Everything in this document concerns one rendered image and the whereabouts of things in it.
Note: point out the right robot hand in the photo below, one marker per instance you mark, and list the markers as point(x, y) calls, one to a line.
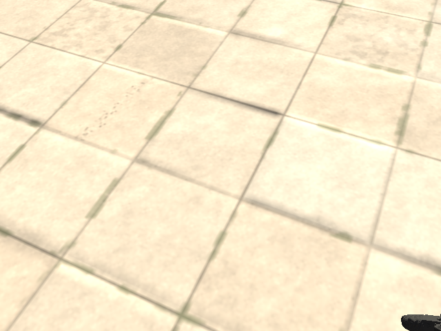
point(420, 322)

